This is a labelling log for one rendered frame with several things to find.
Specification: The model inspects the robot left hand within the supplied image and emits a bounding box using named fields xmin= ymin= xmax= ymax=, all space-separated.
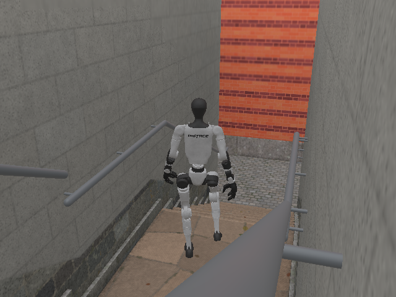
xmin=163 ymin=171 xmax=178 ymax=184

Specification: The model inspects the left robot forearm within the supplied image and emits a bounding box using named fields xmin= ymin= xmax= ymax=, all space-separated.
xmin=164 ymin=149 xmax=175 ymax=173

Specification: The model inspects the robot right upper arm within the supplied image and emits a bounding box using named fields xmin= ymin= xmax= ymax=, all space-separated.
xmin=212 ymin=125 xmax=227 ymax=161

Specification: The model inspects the robot left upper arm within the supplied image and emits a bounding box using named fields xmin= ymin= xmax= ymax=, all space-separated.
xmin=169 ymin=124 xmax=186 ymax=158

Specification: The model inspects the robot left thigh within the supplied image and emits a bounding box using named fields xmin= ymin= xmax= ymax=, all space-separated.
xmin=176 ymin=173 xmax=192 ymax=220

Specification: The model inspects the robot right thigh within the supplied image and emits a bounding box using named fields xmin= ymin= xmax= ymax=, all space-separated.
xmin=206 ymin=171 xmax=219 ymax=203

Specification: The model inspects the robot right hand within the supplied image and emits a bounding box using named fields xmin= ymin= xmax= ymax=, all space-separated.
xmin=223 ymin=182 xmax=237 ymax=200

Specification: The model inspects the right robot forearm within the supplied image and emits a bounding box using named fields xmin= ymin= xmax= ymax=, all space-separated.
xmin=222 ymin=151 xmax=235 ymax=184

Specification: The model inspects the robot thigh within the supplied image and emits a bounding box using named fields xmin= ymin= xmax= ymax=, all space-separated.
xmin=176 ymin=173 xmax=192 ymax=220
xmin=206 ymin=171 xmax=219 ymax=203

